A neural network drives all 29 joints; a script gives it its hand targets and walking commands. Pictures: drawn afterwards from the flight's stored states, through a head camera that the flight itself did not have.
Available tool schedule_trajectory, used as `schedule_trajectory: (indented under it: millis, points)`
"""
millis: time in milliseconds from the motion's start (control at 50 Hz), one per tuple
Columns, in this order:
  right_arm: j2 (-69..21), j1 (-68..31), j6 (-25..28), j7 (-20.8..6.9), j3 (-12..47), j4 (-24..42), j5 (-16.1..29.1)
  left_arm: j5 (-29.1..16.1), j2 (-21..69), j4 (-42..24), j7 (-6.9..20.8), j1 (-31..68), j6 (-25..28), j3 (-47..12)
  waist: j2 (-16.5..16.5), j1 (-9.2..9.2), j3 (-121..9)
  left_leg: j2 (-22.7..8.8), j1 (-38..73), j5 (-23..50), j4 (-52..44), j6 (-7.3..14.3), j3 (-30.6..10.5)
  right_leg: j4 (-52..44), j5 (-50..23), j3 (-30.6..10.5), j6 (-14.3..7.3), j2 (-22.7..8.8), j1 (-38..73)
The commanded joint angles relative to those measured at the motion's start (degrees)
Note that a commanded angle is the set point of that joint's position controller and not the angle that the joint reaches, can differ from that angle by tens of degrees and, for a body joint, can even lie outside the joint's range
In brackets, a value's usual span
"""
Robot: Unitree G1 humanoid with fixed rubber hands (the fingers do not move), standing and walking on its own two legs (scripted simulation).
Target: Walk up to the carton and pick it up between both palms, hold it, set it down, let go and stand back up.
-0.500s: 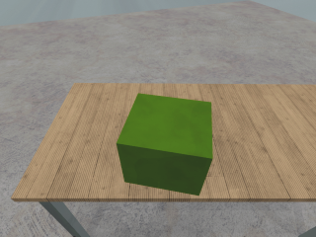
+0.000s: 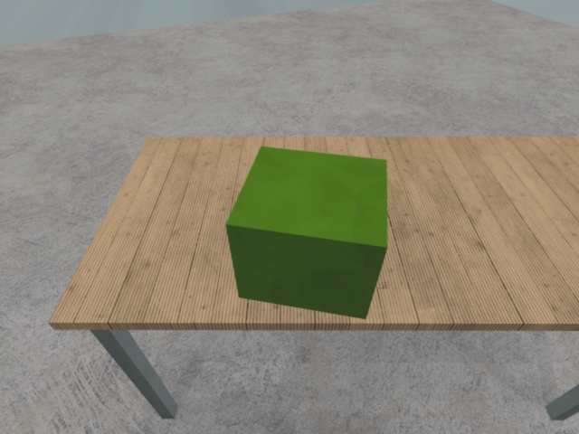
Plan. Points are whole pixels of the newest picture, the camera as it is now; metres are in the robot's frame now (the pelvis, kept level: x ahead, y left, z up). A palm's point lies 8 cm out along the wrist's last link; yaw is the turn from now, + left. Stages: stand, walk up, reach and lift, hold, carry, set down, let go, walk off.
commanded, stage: stand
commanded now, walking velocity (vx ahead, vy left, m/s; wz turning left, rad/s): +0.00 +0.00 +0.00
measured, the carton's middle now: (311, 229) +0.47 -0.04 +0.00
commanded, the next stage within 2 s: none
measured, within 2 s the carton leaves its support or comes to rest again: neither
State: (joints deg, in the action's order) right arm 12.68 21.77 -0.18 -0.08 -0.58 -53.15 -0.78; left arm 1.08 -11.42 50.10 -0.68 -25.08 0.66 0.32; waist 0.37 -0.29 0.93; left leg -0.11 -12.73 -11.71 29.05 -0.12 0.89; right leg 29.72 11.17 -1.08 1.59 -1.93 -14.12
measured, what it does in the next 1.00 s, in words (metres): steps on the spot: left foot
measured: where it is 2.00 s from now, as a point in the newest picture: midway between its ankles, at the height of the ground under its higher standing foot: outside the picture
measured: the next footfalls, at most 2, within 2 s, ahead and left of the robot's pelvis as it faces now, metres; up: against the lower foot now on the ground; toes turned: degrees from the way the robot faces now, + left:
left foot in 0.58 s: -0.04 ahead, +0.09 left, +0.00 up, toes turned +1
right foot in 1.04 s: +0.12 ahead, -0.17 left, +0.00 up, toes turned -4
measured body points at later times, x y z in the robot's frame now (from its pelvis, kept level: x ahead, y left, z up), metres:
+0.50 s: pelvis -0.06 +0.00 -0.01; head -0.08 +0.00 +0.44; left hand -0.05 +0.25 -0.16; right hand -0.07 -0.25 -0.16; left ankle +0.00 +0.11 -0.71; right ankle +0.06 -0.13 -0.73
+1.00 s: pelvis -0.01 -0.02 -0.01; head -0.02 -0.02 +0.44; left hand +0.03 +0.23 -0.15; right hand -0.14 -0.22 -0.15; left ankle -0.08 +0.09 -0.73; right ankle +0.06 -0.15 -0.71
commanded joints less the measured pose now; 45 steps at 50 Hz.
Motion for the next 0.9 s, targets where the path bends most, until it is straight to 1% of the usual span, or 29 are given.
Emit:
schedule_trajectory:
  millis: [0, 120, 220, 260, 300, 320, 340, 360, 380, 400, 420, 440, 460, 480, 500, 520, 540, 560, 580, 600, 620, 640, 660, 700, 720, 740, 780, 840, 880]
  points:
    - [9.7, 2.3, 1.0, 0.6, -3.1, 3.4, -0.1, 0.1, -9.7, -2.8, -0.7, -3.6, 1.1, 2.8, -0.6, 0.12, 9.7, -4.0, -10.1, -24.0, -11.4, 1.3, -8.0, -10.3, 21.9, -5.8, -1.3, -1.6, -7.1]
    - [8.8, 3.2, 1.0, 0.9, -3.2, 2.6, -0.5, 0.0, -9.0, -1.4, -0.9, -4.0, 1.2, 3.0, -1.6, 0.28, 7.0, -3.7, -7.9, -20.5, -9.3, 1.0, -7.3, -9.7, 20.6, -5.8, -1.9, -1.5, -7.9]
    - [8.7, 4.0, 0.5, 1.0, -3.9, 1.9, -0.6, 0.1, -9.5, -0.9, -1.0, -4.0, 0.4, 3.8, -2.1, 0.37, 7.4, -2.8, -8.8, -24.0, -8.1, 0.4, -6.6, -10.4, 27.2, -6.4, -2.2, -1.4, -10.9]
    - [8.4, 4.5, 0.2, 1.0, -4.1, 1.5, -0.8, 0.2, -9.4, -0.7, -1.0, -3.7, 0.1, 4.1, -1.5, 0.39, 8.3, -2.4, -9.3, -25.3, -7.4, 0.2, -6.2, -10.4, 29.2, -6.5, -2.4, -1.3, -12.8]
    - [7.5, 5.1, 0.0, 1.0, -4.0, 1.2, -1.0, 0.2, -9.6, -0.3, -1.0, -3.3, -0.1, 4.3, -2.6, 0.31, 8.4, -1.4, -8.7, -24.1, -5.3, -0.2, -5.0, -10.7, 30.1, -6.5, -2.7, -1.4, -14.1]
    - [6.9, 5.7, -0.1, 1.1, -3.9, 1.1, -1.0, 0.2, -9.7, -0.2, -1.1, -2.9, -0.1, 4.4, -3.6, 0.38, 7.5, -0.6, -7.0, -21.7, -3.1, -0.5, -3.7, -11.3, 29.9, -6.8, -3.0, -1.7, -14.7]
    - [6.1, 7.1, -0.2, 1.0, -4.0, 0.7, -1.2, 0.3, -10.2, 0.1, -1.2, -2.2, -0.1, 4.8, -5.6, 0.65, 5.9, 1.0, -3.8, -18.7, 1.5, -0.8, -1.3, -12.6, 31.1, -7.4, -3.5, -2.4, -16.7]
    - [4.7, 9.6, -0.3, 0.9, -3.9, 0.0, -1.4, 0.5, -11.2, 0.1, -1.4, -0.4, -0.2, 5.2, -9.1, 1.48, 4.4, 3.0, 1.1, -14.3, 9.5, -1.2, 1.7, -15.3, 32.3, -8.6, -4.3, -4.0, -20.0]
    - [3.1, 13.1, -0.6, 0.8, -3.8, -0.9, -2.0, 0.6, -12.3, -0.3, -1.7, 1.8, -0.4, 5.8, -11.7, 2.23, 2.2, 4.4, 7.1, -12.8, 20.4, -1.4, 3.9, -18.6, 34.4, -9.9, -5.9, -6.3, -25.1]
    - [2.1, 16.7, -0.9, 0.6, -3.8, -1.4, -2.4, 0.9, -13.2, -1.1, -2.0, 5.0, -0.7, 6.2, -12.7, 3.59, 1.7, 4.4, 11.2, -13.4, 29.0, -1.5, 5.3, -21.4, 35.9, -10.9, -7.6, -8.5, -30.4]
    - [1.6, 19.5, -1.2, 0.6, -3.8, -1.4, -2.5, 1.2, -13.8, -2.2, -2.2, 8.7, -1.2, 6.5, -13.0, 4.98, 1.5, 3.4, 14.0, -14.5, 32.3, -1.2, 4.8, -22.9, 37.0, -11.6, -8.3, -10.4, -34.9]
    - [1.2, 22.4, -1.4, 0.6, -4.0, -1.2, -2.3, 1.5, -14.1, -3.4, -2.3, 12.8, -1.7, 6.8, -12.9, 7.12, 1.0, 1.8, 17.9, -15.0, 32.0, -0.7, 3.7, -22.5, 38.0, -11.0, -7.8, -11.1, -39.2]
    - [0.9, 25.5, -1.5, 0.8, -4.0, -1.5, -2.1, 1.7, -13.3, -4.5, -2.4, 17.0, -2.1, 6.5, -10.9, 9.78, 0.4, -0.4, 21.7, -15.4, 27.6, 0.0, 1.2, -18.3, 38.8, -8.9, -5.6, -9.9, -42.6]
    - [1.0, 28.0, -1.4, 1.0, -4.0, -1.8, -1.6, 1.5, -11.1, -4.7, -2.4, 19.3, -2.7, 5.8, -5.5, 11.8, 1.7, -2.4, 20.3, -15.9, 17.2, 0.9, -3.6, -7.9, 38.3, -6.1, -2.4, -5.8, -41.7]
    - [3.4, 26.3, -0.9, 1.6, -4.3, -1.7, -1.8, 0.6, -6.5, -3.9, -2.2, 16.3, -3.2, 4.6, 7.3, 10.86, 7.0, -6.2, 7.0, -28.6, -1.7, 2.3, -14.0, 11.0, 34.8, -2.6, -0.4, 0.8, -34.8]
    - [8.4, 17.6, -0.2, 2.4, -4.7, -0.1, -2.4, 0.4, -1.6, -3.6, -1.6, 8.7, -3.3, 4.2, 20.1, 5.57, 14.6, -16.6, -10.4, -44.9, -18.8, 4.0, -33.5, 28.9, 27.5, -0.1, 0.6, 5.5, -31.1]
    - [9.5, 10.0, 0.2, 2.8, -4.4, 1.7, -1.6, 1.2, -2.6, -2.8, -1.3, 2.9, -3.2, 5.3, 12.3, -0.14, 20.8, -18.4, -20.9, -48.3, -26.3, 3.2, -38.2, 31.4, 17.8, -4.8, 0.1, 2.9, -27.3]
    - [8.1, 9.2, 0.7, 3.0, -3.8, 2.0, -1.2, 1.8, -3.4, -0.6, -0.7, -0.6, -2.9, 4.9, 6.4, -1.96, 22.2, -14.8, -16.8, -39.5, -23.4, -0.3, -30.1, 31.4, 12.4, -3.2, 0.2, 3.1, -27.6]
    - [11.6, 10.1, 1.3, 3.0, -4.6, 1.6, -1.9, 2.5, -2.5, -1.2, -0.2, -0.3, -2.5, 4.4, 9.8, -1.26, 21.0, -17.5, -13.9, -41.1, -28.1, 1.6, -36.5, 32.1, 13.5, -3.0, 0.4, 3.5, -32.4]
    - [12.7, 9.2, 1.8, 2.9, -5.2, 0.8, -2.1, 2.9, -4.6, -2.1, -0.2, 2.4, -2.0, 5.5, 12.2, -0.38, 21.9, -20.2, -15.3, -46.9, -33.1, 3.7, -42.4, 34.7, 11.7, -4.1, -0.1, 1.6, -32.8]
    - [11.1, 7.5, 2.4, 2.6, -4.8, -0.3, -2.2, 3.4, -7.7, -2.2, -0.1, 3.7, -1.5, 6.7, 12.3, -0.68, 22.2, -20.7, -14.7, -47.6, -34.0, 3.9, -42.3, 36.1, 9.1, -4.9, -0.2, -0.1, -31.5]
    - [9.5, 7.4, 2.8, 2.4, -4.5, -0.6, -2.4, 3.3, -9.1, -1.9, 0.0, 4.5, -1.3, 7.0, 10.3, -0.19, 22.3, -19.9, -12.0, -44.4, -31.6, 4.2, -38.7, 35.7, 8.5, -5.1, 0.3, -1.1, -31.4]
    - [7.8, 8.0, 3.1, 2.4, -4.2, -1.0, -2.8, 3.1, -9.4, -1.9, 0.1, 5.2, -1.4, 7.0, 7.2, 0.46, 22.8, -18.7, -8.5, -39.2, -28.1, 4.4, -34.2, 35.0, 7.4, -5.1, 0.9, -1.9, -32.1]
    - [5.4, 10.6, 3.4, 2.7, -3.6, -2.8, -2.9, 1.9, -8.1, -1.3, 0.4, 5.2, -1.4, 5.9, 4.1, 0.77, 22.3, -16.3, -2.0, -27.7, -23.4, 4.4, -26.4, 33.8, 6.6, -5.1, 1.1, -1.8, -33.5]
    - [4.8, 11.8, 3.4, 2.8, -3.3, -3.9, -2.7, 1.5, -7.2, -1.1, 0.5, 4.7, -1.5, 5.4, 3.0, 0.71, 21.6, -15.3, 0.0, -24.5, -22.4, 4.3, -23.1, 33.4, 5.8, -4.7, 1.0, -1.4, -33.5]
    - [4.7, 12.8, 3.5, 2.8, -3.3, -4.7, -2.4, 1.2, -6.6, -1.0, 0.6, 4.5, -1.6, 4.9, 2.7, 0.71, 20.8, -14.6, 0.7, -23.3, -22.3, 4.4, -21.2, 33.3, 4.8, -3.5, 1.1, -1.1, -32.9]
    - [5.0, 13.3, 3.4, 2.8, -3.3, -5.6, -2.1, 1.0, -6.3, -1.6, 0.7, 4.4, -1.8, 4.8, 1.2, 0.52, 19.3, -13.9, -0.7, -24.4, -22.6, 5.5, -18.9, 31.9, 2.8, -2.0, 1.3, -1.1, -29.2]
    - [5.7, 12.8, 3.3, 2.7, -3.3, -6.0, -1.8, 0.7, -5.2, -3.3, 0.6, 5.6, -1.4, 4.2, 3.1, 1.38, 14.0, -13.6, 1.7, -19.9, -20.0, 8.7, -15.2, 24.6, 2.4, 0.2, 1.3, -1.9, -23.2]
    - [5.9, 13.2, 3.0, 2.5, -3.2, -6.1, -1.8, 0.5, -5.0, -4.8, 0.2, 8.2, -0.8, 3.7, 4.9, 2.87, 12.2, -13.8, 3.7, -15.1, -17.2, 10.4, -13.5, 18.7, 5.0, 1.2, 0.8, -2.4, -20.6]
